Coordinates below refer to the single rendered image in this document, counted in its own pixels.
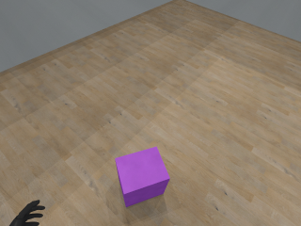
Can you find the left robot hand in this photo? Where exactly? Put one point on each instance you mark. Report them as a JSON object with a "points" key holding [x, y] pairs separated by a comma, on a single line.
{"points": [[25, 215]]}

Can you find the carton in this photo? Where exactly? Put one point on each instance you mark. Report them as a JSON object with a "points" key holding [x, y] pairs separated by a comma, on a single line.
{"points": [[142, 175]]}

